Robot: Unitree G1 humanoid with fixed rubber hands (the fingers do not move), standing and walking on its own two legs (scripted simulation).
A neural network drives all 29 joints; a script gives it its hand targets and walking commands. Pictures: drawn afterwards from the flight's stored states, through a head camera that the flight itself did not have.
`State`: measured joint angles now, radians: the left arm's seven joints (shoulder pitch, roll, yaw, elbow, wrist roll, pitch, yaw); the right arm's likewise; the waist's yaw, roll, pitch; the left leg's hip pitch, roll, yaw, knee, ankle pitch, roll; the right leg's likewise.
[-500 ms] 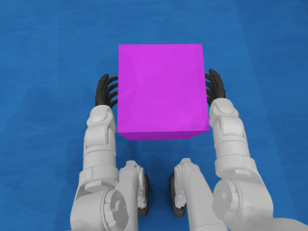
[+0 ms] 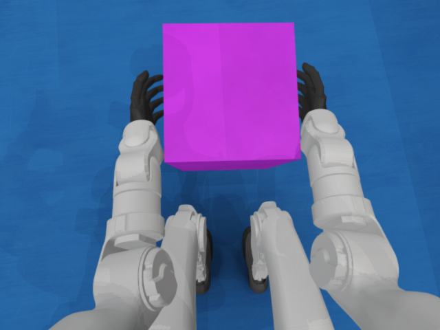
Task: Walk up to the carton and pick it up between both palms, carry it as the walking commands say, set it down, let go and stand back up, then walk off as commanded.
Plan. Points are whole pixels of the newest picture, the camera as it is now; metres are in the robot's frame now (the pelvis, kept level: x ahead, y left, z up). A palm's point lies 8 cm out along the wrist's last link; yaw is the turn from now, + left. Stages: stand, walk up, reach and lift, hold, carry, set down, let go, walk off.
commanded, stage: set down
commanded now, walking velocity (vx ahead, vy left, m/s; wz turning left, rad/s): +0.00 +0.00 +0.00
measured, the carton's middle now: (226, 113) +0.48 +0.00 -0.13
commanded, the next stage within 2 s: none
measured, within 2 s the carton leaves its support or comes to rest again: rests again in 2.00 s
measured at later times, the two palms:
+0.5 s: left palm (157, 119) +0.48 +0.14 -0.16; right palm (297, 112) +0.49 -0.15 -0.16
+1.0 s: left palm (166, 120) +0.51 +0.14 -0.26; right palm (283, 117) +0.51 -0.15 -0.27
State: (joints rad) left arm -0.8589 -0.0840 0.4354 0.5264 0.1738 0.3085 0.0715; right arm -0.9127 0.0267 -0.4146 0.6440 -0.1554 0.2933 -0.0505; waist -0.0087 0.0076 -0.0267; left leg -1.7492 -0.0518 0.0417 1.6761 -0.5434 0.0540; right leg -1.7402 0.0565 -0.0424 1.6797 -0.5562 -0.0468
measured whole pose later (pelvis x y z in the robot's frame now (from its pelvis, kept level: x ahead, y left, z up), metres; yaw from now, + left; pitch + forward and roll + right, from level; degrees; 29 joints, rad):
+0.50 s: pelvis -0.01 +0.00 -0.07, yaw -1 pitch +36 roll -1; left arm -1.06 0.00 0.43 0.61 0.14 0.32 0.10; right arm -1.12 -0.05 -0.40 0.74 -0.11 0.29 -0.08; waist -0.01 0.00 0.09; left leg -1.97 -0.06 0.05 1.91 -0.58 0.06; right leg -1.96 0.07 -0.05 1.91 -0.58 -0.04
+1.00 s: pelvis -0.03 +0.00 -0.13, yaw -1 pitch +28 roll +0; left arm -1.31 0.15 0.32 0.59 -0.02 0.34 0.15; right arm -1.35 -0.17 -0.29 0.68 0.02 0.32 -0.15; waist 0.00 0.01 0.53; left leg -1.98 -0.06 0.07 2.12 -0.62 0.06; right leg -1.98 0.08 -0.05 2.12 -0.62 -0.04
